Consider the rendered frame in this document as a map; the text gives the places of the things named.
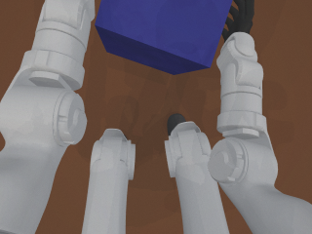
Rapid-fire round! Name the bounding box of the robot left shin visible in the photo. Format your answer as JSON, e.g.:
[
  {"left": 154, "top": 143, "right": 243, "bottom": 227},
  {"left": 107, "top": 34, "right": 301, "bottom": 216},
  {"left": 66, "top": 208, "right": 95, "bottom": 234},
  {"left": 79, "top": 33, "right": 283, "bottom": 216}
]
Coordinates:
[{"left": 90, "top": 128, "right": 128, "bottom": 172}]

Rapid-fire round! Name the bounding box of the carton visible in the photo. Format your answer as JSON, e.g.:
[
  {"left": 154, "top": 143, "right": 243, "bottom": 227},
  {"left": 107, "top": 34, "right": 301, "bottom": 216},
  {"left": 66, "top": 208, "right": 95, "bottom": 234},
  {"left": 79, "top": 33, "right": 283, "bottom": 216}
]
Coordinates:
[{"left": 95, "top": 0, "right": 233, "bottom": 75}]

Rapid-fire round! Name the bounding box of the robot right forearm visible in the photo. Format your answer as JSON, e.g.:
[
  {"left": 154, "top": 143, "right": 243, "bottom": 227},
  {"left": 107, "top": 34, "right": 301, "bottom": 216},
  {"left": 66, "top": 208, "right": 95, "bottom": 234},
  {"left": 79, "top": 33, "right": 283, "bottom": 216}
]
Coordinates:
[{"left": 216, "top": 32, "right": 274, "bottom": 153}]

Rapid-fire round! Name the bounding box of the robot right hand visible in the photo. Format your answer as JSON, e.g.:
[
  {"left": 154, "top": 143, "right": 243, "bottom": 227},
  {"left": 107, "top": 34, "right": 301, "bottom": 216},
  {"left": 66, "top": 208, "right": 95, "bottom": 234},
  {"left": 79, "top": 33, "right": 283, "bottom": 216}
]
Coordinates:
[{"left": 221, "top": 0, "right": 254, "bottom": 43}]

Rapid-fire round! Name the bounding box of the robot right foot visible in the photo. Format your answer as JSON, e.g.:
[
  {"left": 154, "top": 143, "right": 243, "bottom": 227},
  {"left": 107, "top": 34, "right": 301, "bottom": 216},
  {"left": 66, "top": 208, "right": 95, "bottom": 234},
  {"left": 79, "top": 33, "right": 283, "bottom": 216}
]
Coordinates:
[{"left": 167, "top": 113, "right": 186, "bottom": 136}]

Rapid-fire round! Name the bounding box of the robot left forearm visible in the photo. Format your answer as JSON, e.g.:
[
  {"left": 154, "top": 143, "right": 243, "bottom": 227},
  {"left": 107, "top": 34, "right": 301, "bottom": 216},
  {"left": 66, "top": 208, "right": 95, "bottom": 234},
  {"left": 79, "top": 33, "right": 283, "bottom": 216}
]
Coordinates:
[{"left": 0, "top": 0, "right": 96, "bottom": 133}]

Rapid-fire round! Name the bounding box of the robot left upper arm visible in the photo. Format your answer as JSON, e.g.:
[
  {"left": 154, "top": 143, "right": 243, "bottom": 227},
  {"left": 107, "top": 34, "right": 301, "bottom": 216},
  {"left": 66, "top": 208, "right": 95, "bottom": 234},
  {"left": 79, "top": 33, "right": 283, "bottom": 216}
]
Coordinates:
[{"left": 0, "top": 85, "right": 88, "bottom": 234}]

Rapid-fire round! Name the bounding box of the robot right upper arm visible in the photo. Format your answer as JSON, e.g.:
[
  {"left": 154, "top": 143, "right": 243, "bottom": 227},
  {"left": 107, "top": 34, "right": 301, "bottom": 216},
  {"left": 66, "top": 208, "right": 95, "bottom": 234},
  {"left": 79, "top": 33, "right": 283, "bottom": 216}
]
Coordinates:
[{"left": 208, "top": 136, "right": 312, "bottom": 234}]

